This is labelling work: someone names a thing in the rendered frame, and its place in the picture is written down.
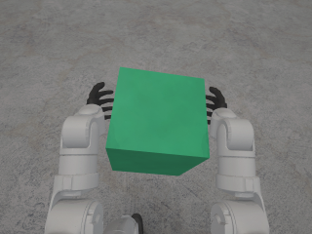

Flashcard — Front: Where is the left robot forearm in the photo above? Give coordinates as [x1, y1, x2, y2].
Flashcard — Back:
[44, 103, 106, 234]

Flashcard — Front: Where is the robot left upper arm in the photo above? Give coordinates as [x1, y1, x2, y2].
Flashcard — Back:
[45, 198, 103, 234]

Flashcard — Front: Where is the left robot hand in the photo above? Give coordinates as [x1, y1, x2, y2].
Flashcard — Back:
[86, 82, 114, 120]

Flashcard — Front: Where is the carton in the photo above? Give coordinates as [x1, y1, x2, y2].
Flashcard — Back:
[105, 66, 210, 176]

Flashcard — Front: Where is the right robot hand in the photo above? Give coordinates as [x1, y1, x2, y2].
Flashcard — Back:
[206, 87, 227, 125]

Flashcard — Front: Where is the robot right upper arm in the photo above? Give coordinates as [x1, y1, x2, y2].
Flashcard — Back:
[211, 199, 270, 234]

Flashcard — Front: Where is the robot left shin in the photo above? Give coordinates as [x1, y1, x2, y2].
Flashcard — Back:
[121, 215, 135, 221]

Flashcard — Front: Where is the left robot foot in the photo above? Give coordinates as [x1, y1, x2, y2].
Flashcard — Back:
[132, 214, 143, 234]

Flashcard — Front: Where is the right robot forearm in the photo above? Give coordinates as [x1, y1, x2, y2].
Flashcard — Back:
[209, 107, 270, 233]

